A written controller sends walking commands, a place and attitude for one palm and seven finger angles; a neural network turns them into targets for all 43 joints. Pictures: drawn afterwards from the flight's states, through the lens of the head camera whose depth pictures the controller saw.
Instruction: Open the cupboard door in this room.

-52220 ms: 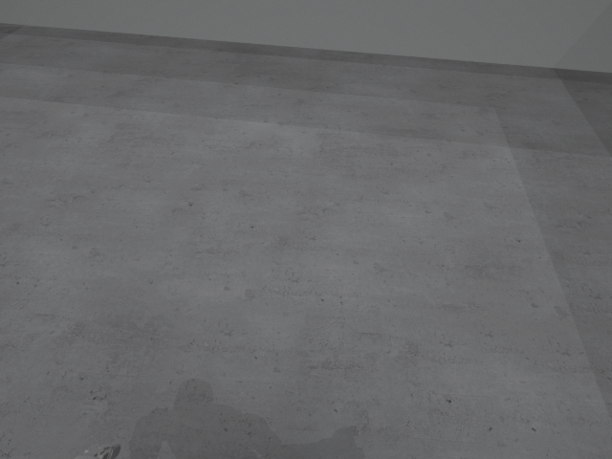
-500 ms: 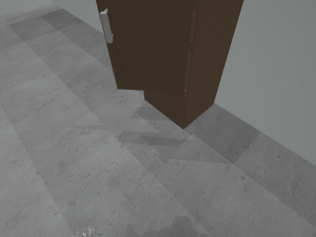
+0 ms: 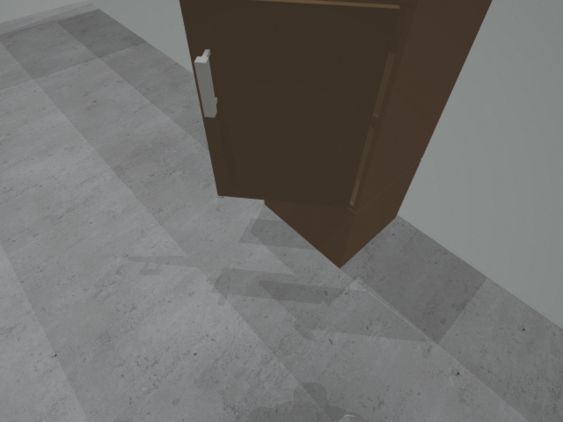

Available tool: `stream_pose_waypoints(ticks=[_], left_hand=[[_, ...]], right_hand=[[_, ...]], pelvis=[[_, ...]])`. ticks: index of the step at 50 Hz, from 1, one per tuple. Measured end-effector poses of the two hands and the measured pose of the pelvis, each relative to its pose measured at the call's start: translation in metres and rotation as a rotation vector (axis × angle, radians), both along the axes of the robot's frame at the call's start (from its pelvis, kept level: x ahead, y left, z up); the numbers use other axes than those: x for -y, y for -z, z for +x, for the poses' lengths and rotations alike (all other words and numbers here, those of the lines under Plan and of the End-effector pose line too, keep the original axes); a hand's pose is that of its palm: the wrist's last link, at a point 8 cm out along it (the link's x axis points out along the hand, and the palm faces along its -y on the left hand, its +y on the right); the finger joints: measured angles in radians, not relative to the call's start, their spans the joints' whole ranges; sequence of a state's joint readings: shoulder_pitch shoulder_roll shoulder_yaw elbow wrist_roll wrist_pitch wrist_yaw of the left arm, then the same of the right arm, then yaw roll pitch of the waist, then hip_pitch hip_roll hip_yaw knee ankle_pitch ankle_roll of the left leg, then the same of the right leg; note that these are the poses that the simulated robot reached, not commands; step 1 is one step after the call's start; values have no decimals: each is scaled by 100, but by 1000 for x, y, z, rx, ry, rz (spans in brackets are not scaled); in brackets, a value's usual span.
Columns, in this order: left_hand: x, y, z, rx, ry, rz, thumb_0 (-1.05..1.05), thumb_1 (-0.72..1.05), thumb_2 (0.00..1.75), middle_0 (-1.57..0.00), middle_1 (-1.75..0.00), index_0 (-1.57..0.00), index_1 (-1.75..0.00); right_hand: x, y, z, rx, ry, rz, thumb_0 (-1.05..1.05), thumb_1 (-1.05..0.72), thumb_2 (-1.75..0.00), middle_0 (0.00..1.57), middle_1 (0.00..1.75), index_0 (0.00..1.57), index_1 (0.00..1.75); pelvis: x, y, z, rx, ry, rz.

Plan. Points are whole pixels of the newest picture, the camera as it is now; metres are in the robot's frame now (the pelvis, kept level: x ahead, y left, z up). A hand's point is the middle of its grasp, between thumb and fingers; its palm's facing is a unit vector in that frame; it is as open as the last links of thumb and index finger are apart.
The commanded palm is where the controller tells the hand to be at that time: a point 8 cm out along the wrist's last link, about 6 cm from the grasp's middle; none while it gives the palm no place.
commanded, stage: take the last steps up to it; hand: left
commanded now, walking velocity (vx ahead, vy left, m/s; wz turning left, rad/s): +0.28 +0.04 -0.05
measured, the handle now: (208, 83) +0.78 +0.24 +0.05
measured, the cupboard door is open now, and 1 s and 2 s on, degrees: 41 41 41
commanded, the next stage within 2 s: come to a stop and stand still in 0.28 s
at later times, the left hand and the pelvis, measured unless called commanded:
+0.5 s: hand (175, 394) +0.18 +0.20 -0.19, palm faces +0.04 -0.98 -0.18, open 7.3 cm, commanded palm none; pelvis +0.20 +0.02 -0.01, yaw -2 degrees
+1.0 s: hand (205, 340) +0.27 +0.17 -0.17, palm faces -0.02 -0.97 -0.23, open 7.4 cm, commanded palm none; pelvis +0.20 -0.02 -0.01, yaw -3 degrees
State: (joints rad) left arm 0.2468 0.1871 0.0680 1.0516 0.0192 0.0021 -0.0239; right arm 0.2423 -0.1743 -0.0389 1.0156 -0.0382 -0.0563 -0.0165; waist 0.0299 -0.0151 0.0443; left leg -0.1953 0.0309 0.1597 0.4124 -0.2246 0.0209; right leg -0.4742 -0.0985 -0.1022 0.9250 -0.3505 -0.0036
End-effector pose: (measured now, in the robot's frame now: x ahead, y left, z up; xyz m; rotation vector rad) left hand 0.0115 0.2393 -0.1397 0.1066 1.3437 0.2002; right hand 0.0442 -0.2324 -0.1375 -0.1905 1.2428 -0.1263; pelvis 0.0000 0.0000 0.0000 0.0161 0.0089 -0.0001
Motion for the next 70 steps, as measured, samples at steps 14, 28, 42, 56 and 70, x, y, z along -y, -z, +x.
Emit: stream_pose_waypoints(ticks=[14,28,42,56,70], left_hand=[[21,-8,157,137,55,27,0,92,90,-20,-30,-20,-30],[-18,24,182,-123,26,-11,1,91,90,-20,-30,-20,-30],[-11,0,258,107,103,112,0,91,90,-20,-30,-20,-30],[37,12,251,67,97,-27,0,91,90,-20,-30,-20,-30],[16,1,223,10,144,47,1,91,90,-20,-30,-20,-30]], right_hand=[[11,12,61,-172,82,41,1,-91,-90,20,30,20,30],[-34,3,230,39,21,-15,1,-91,-90,20,30,20,30],[28,20,213,-3,98,-15,1,-90,-90,21,30,20,30],[26,1,158,-134,100,-37,1,-91,-90,20,30,20,30],[4,13,157,-60,97,34,2,-93,-90,20,30,20,30]], pelvis=[[12,1,113,2,6,-7],[-25,11,206,12,50,-7],[11,18,195,15,50,-2],[20,4,200,2,44,-28],[12,5,199,26,64,-14]])
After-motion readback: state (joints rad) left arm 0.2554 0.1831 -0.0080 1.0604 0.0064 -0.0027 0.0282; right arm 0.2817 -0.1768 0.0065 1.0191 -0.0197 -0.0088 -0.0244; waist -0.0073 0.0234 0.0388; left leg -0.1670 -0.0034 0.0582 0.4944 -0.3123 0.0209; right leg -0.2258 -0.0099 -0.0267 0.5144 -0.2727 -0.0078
